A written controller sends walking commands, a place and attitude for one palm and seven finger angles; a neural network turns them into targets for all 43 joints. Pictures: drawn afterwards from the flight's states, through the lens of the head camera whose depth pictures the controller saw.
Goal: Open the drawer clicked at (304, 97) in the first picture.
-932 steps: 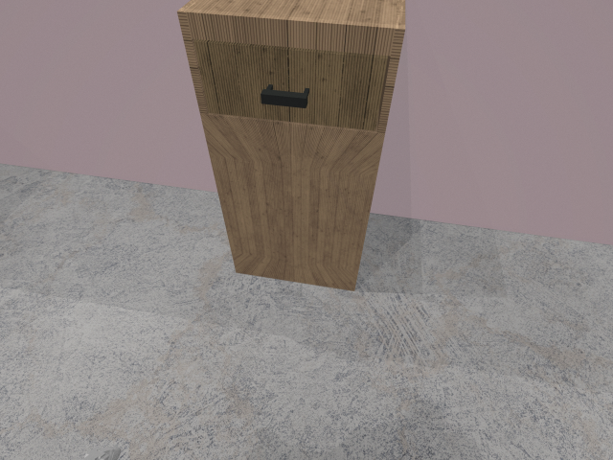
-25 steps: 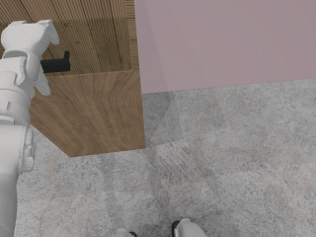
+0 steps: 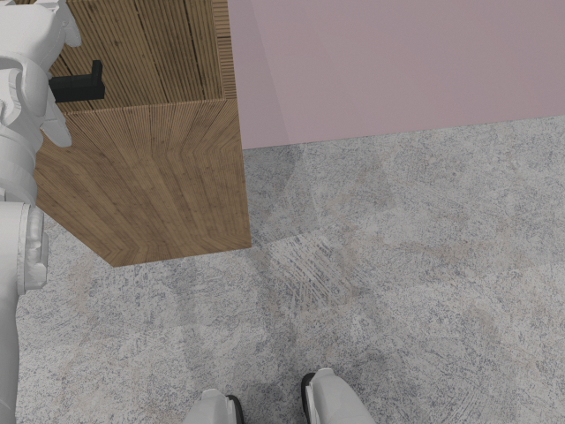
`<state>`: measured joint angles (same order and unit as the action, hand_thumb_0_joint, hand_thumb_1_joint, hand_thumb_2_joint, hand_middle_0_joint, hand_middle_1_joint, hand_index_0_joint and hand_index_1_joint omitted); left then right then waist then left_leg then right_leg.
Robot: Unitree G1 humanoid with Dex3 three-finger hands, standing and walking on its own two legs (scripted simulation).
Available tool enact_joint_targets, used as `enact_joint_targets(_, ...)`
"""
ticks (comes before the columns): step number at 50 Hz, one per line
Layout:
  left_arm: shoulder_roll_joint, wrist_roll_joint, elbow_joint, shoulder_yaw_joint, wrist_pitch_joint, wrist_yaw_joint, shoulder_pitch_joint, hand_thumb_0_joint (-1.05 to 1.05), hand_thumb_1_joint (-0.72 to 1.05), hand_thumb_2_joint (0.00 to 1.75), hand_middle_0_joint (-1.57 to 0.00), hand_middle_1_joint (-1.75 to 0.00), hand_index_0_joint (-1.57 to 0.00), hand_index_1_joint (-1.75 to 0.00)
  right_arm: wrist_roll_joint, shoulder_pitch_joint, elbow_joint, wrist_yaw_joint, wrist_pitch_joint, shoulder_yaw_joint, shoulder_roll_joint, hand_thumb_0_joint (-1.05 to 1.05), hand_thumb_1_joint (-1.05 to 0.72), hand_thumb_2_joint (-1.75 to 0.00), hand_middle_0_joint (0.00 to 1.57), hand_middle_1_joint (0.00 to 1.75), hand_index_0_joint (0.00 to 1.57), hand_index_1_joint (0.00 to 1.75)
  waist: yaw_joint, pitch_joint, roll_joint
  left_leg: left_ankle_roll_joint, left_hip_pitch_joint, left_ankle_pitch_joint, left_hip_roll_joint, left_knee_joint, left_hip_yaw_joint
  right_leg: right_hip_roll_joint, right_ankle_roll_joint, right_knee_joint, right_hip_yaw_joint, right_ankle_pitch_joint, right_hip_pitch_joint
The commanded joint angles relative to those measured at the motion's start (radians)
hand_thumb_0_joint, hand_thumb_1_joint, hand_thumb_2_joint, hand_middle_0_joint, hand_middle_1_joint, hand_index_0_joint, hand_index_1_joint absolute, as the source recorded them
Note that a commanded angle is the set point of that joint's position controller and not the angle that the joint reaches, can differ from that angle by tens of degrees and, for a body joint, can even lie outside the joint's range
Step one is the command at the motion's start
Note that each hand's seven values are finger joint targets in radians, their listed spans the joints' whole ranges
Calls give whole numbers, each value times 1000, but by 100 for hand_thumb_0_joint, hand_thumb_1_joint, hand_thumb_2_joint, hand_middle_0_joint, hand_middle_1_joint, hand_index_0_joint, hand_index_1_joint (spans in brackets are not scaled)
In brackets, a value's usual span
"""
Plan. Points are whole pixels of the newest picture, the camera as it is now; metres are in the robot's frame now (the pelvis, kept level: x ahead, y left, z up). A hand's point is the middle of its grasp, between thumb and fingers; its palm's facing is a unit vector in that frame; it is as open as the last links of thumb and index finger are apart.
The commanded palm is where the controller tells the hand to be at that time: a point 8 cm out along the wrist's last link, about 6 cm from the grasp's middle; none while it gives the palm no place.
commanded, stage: lower the fingers behind the handle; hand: left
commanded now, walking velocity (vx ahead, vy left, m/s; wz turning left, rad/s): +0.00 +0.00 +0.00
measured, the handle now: (63, 79) +0.61 +0.24 +0.09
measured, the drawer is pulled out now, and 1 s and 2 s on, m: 0.00 0.00 0.00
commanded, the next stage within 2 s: lift the fingers back up to retry in 0.26 s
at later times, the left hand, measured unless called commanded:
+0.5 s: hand (45, 75) +0.56 +0.23 +0.13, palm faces -0.02 +0.01 -1.00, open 13.7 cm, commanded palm +0.57 +0.25 +0.16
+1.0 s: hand (38, 68) +0.56 +0.24 +0.14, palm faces -0.05 -0.01 -1.00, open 13.2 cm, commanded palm +0.57 +0.25 +0.23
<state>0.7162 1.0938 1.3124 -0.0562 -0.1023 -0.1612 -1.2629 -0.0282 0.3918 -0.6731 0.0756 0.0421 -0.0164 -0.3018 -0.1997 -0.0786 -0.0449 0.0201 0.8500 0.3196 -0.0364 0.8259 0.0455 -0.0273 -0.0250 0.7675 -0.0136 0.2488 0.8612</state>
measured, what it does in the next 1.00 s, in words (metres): stands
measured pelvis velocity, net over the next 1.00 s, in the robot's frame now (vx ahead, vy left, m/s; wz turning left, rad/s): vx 0.04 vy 0.01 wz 0.00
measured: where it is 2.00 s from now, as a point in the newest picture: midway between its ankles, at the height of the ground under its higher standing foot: outside the picture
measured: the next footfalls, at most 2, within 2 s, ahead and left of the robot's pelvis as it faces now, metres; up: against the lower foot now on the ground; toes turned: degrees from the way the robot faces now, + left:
none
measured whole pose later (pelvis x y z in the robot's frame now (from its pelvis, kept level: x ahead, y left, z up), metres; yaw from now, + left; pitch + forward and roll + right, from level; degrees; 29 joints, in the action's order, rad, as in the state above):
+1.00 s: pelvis +0.04 +0.01 +0.02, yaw +0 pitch +16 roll -1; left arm 0.66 1.07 1.13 -0.01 -0.15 -0.08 -1.06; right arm -0.02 0.40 -0.71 0.07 0.04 0.01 -0.27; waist -0.15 -0.08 -0.06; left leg 0.02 0.65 0.32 -0.03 0.68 0.04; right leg -0.03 -0.03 0.61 -0.02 0.24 0.65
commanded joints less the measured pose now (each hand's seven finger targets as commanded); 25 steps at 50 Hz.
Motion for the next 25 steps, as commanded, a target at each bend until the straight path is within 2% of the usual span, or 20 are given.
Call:
enact_joint_targets(1, 190, 19, -58, -19, 63, 29, -338, 0, -50, 30, -30, -120, -30, -120, -2, 168, 41, 22, -24, 63, -182, 0, -90, -90, 20, 30, 20, 30, -49, -287, 21, 28, -157, 167, 35, -145, -41, 53, 23, -129, -12, 146, -130)
enact_joint_targets(3, 177, 16, -76, -21, 63, 33, -357, 0, -50, 30, -30, -120, -30, -120, -3, 175, 34, 21, -26, 67, -183, 0, -90, -90, 20, 30, 20, 30, -54, -300, 27, 29, -178, 163, 30, -144, -52, 55, 26, -124, -15, 138, -116)
enact_joint_targets(4, 191, 18, -71, -13, 65, 33, -350, 0, -50, 30, -30, -120, -30, -120, -2, 175, 39, 21, -27, 65, -181, 0, -90, -90, 20, 30, 20, 30, -47, -301, 3, 28, -170, 158, 35, -139, -47, 53, 25, -122, -13, 138, -118)
enact_joint_targets(7, 219, 21, -72, 0, 69, 38, -351, 0, -50, 30, -30, -120, -30, -120, -3, 177, 40, 23, -24, 61, -183, 0, -90, -90, 20, 30, 20, 30, -48, -317, 32, 30, -151, 157, 35, -130, -48, 53, 23, -115, -11, 138, -139)
enact_joint_targets(9, 200, 12, -73, -11, 67, 44, -353, 0, -50, 30, -30, -120, -30, -120, -2, 179, 42, 23, -25, 61, -179, 0, -90, -90, 20, 30, 20, 30, -50, -310, 18, 29, -152, 149, 35, -131, -46, 53, 24, -120, -11, 133, -138)
enact_joint_targets(10, 222, 11, -74, 5, 67, 45, -348, 0, -50, 30, -30, -120, -30, -120, -4, 179, 40, 23, -22, 59, -182, 0, -90, -90, 20, 30, 20, 30, -45, -313, 21, 30, -148, 148, 36, -128, -47, 55, 24, -117, -10, 131, -142)
enact_joint_targets(12, 215, 9, -67, -5, 69, 51, -334, 0, -50, 30, -30, -120, -30, -120, -6, 174, 48, 25, -21, 57, -179, 0, -90, -90, 20, 30, 20, 30, -48, -304, 37, 30, -137, 159, 38, -127, -41, 54, 21, -123, -7, 143, -149)
enact_joint_targets(13, 233, 8, -78, 10, 64, 51, -341, 0, -50, 30, -30, -120, -30, -120, -4, 176, 45, 26, -21, 59, -182, 0, -90, -90, 20, 30, 20, 30, -46, -315, 46, 31, -139, 151, 36, -127, -45, 54, 23, -123, -8, 136, -156)
enact_joint_targets(14, 205, 5, -76, -15, 63, 53, -345, 0, -50, 30, -30, -120, -30, -120, -7, 175, 48, 27, -22, 57, -178, 0, -90, -90, 20, 30, 20, 30, -52, -303, 25, 30, -141, 157, 37, -129, -42, 53, 21, -122, -9, 140, -142)
enact_joint_targets(15, 221, 3, -65, 0, 64, 54, -325, 0, -50, 30, -30, -120, -30, -120, -7, 170, 47, 28, -20, 55, -180, 0, -90, -90, 20, 30, 20, 30, -46, -290, 38, 29, -136, 169, 35, -132, -43, 53, 21, -123, -9, 148, -142)
enact_joint_targets(17, 231, 3, -72, 2, 61, 56, -327, 0, -50, 30, -30, -120, -30, -120, -8, 167, 50, 29, -21, 53, -179, 0, -90, -90, 20, 30, 20, 30, -43, -287, 19, 28, -133, 169, 35, -132, -40, 52, 21, -121, -8, 148, -143)
enact_joint_targets(18, 239, 0, -88, 13, 55, 57, -337, 0, -50, 30, -30, -120, -30, -120, -6, 174, 46, 30, -19, 56, -181, 0, -90, -90, 20, 30, 20, 30, -44, -305, 40, 31, -136, 145, 36, -126, -41, 54, 23, -122, -6, 130, -160)
enact_joint_targets(19, 260, 1, -94, 22, 52, 56, -338, 0, -50, 30, -30, -120, -30, -120, -6, 173, 53, 30, -18, 53, -178, 0, -90, -90, 20, 30, 20, 30, -39, -314, 27, 30, -132, 145, 39, -124, -35, 51, 19, -126, -2, 133, -174)
enact_joint_targets(21, 256, -1, -123, 17, 46, 55, -360, 0, -50, 30, -30, -120, -30, -120, -6, 173, 52, 30, -19, 56, -174, 0, -90, -90, 20, 30, 20, 30, -37, -322, 5, 28, -144, 155, 38, -132, -38, 52, 19, -126, -4, 139, -176)
enact_joint_targets(23, 288, -9, -147, 45, 38, 52, -376, 0, -50, 30, -30, -120, -30, -120, -5, 175, 48, 30, -18, 57, -176, 0, -90, -90, 20, 30, 20, 30, -33, -345, 22, 30, -152, 136, 37, -135, -40, 52, 20, -132, 0, 121, -208)
enact_joint_targets(25, 306, -9, -164, 58, 31, 47, -383, 0, -50, 30, -30, -120, -30, -120, -4, 178, 46, 28, -20, 57, -171, 0, -90, -90, 20, 30, 20, 30, -24, -368, 0, 28, -170, 113, 39, -138, -41, 52, 18, -133, 0, 105, -228)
